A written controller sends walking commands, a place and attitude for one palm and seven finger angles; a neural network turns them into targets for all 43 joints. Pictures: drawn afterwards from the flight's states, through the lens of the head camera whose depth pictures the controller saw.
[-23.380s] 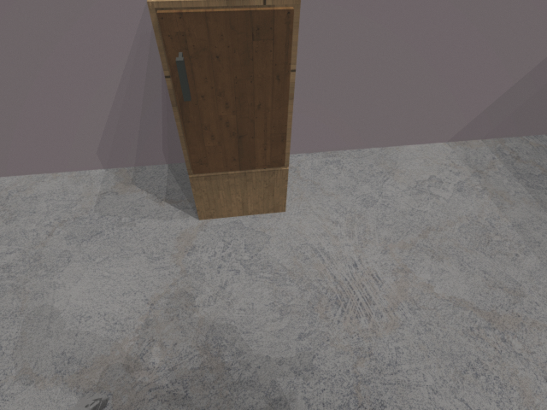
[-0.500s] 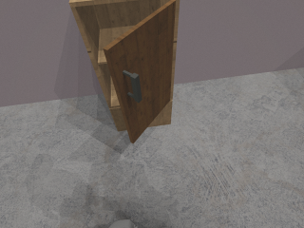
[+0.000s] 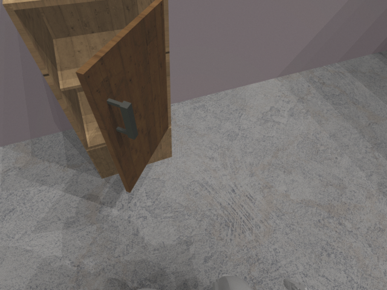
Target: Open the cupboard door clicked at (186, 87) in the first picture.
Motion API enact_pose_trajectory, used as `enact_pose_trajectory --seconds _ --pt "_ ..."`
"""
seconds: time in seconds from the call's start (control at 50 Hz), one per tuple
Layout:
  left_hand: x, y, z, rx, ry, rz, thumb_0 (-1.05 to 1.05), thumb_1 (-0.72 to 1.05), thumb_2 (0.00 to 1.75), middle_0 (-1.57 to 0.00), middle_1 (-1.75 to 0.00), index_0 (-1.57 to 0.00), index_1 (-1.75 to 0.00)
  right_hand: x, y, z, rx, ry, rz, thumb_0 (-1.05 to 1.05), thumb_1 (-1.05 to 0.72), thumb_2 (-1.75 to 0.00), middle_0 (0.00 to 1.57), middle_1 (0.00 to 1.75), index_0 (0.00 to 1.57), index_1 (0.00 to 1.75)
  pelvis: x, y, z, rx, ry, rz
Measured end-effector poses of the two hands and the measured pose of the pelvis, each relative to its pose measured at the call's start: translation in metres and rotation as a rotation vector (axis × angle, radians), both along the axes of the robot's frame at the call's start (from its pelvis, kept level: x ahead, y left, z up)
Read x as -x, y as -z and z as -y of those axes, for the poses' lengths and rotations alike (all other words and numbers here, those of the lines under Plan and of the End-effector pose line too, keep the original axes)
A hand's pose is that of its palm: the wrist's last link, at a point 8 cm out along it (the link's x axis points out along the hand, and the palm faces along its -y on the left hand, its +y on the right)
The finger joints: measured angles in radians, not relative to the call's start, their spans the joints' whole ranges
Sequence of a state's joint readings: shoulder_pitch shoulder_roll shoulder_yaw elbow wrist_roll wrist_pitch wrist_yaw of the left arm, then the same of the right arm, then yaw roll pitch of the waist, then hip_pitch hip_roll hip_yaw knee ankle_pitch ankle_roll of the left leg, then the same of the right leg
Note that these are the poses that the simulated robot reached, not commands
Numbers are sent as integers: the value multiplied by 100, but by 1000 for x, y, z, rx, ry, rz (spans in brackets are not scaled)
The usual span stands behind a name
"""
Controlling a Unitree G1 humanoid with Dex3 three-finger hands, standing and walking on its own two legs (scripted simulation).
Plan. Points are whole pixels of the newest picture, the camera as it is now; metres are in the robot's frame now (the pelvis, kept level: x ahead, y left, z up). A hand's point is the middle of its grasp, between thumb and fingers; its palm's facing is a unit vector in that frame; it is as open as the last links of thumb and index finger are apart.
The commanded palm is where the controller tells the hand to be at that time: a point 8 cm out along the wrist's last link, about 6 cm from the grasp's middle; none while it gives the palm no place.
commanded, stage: walk to a spot facing it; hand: left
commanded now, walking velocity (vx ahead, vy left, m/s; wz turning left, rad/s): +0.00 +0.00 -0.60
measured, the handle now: (122, 119) +0.50 +0.25 -0.02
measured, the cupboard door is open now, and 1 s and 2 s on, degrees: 46 46 46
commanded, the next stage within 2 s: none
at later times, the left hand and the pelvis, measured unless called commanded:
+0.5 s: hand (142, 270) +0.17 +0.14 -0.17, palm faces -0.28 -0.94 -0.21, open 7.4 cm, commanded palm none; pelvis +0.02 -0.02 +0.00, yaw -18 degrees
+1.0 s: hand (184, 235) +0.26 +0.05 -0.16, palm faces -0.56 -0.80 -0.23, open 7.4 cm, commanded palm none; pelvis +0.07 -0.06 -0.01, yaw -37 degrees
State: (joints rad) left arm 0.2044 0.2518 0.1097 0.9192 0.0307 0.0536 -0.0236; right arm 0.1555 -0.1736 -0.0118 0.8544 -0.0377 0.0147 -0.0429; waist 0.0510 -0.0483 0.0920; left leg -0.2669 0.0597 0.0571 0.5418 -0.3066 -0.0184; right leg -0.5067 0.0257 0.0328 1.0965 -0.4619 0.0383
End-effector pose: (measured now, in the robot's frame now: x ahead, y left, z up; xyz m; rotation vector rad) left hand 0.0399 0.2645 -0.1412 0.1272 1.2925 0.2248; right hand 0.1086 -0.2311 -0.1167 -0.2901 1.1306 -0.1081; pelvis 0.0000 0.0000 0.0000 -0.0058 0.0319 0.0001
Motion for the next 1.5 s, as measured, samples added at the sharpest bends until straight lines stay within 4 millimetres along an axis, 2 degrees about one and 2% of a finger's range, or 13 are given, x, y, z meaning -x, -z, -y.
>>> enact_pose_trajectory --seconds 0.18,0.26,0.42,0.6,0.7,0.78,0.96,1.06,1.16,1.24,1.34,1.42,1.5 --pt "-82 -10 30 -44 233 52 0 91 90 -19 -30 -20 -30 96 28 41 -35 243 -160 0 -90 -89 20 30 20 30 -10 9 20 -5 144 10" --pt "-107 -11 51 -70 298 87 0 91 90 -19 -30 -20 -30 123 39 60 -31 333 -229 0 -91 -89 20 30 20 30 -10 13 28 -4 189 17" --pt "-126 -13 79 -22 373 77 0 90 90 -20 -30 -20 -30 113 18 63 -24 418 -149 0 -91 -89 19 30 19 29 -18 0 28 -13 272 17" --pt "-151 9 74 47 438 54 0 90 90 -20 -30 -20 -30 91 9 29 -8 469 -20 0 -91 -89 20 30 20 30 -34 8 7 11 380 4" --pt "-170 -1 76 49 498 42 0 90 90 -20 -30 -20 -30 107 1 11 -33 517 -54 0 -91 -89 20 30 20 30 -39 -3 8 14 453 2" --pt "-185 -9 91 41 570 29 0 91 90 -19 -30 -20 -30 130 1 14 -39 598 -73 0 -92 -89 20 30 20 30 -45 -6 13 17 518 -2" --pt "-236 -9 166 22 734 124 0 91 90 -19 -30 -20 -30 200 33 32 -102 776 -212 0 -91 -89 20 30 20 30 -59 12 54 11 628 9" --pt "-236 -13 180 13 743 76 0 90 90 -19 -30 -20 -30 176 19 61 -87 812 -184 1 -91 -89 19 30 20 29 -81 1 73 8 672 17" --pt "-239 -6 185 23 763 -42 0 90 90 -20 -30 -20 -30 116 4 94 -52 826 -52 1 -91 -89 19 30 19 29 -114 -4 90 8 721 16" --pt "-259 8 187 31 762 -121 0 90 90 -20 -30 -20 -30 59 0 115 -20 817 32 0 -91 -89 19 30 19 29 -152 2 102 19 757 20" --pt "-316 24 207 22 830 -160 0 90 90 -20 -30 -20 -30 20 4 120 23 854 91 0 -91 -89 20 30 20 30 -196 13 117 27 837 22" --pt "-379 10 257 42 909 -71 1 91 90 -19 -30 -20 -30 23 1 97 -34 941 10 0 -91 -89 20 30 20 30 -220 0 135 16 885 20" --pt "-434 -6 321 72 993 31 1 91 90 -19 -30 -19 -29 44 0 76 -83 1053 -105 -1 -94 -89 20 30 20 30 -243 -9 156 7 936 14"
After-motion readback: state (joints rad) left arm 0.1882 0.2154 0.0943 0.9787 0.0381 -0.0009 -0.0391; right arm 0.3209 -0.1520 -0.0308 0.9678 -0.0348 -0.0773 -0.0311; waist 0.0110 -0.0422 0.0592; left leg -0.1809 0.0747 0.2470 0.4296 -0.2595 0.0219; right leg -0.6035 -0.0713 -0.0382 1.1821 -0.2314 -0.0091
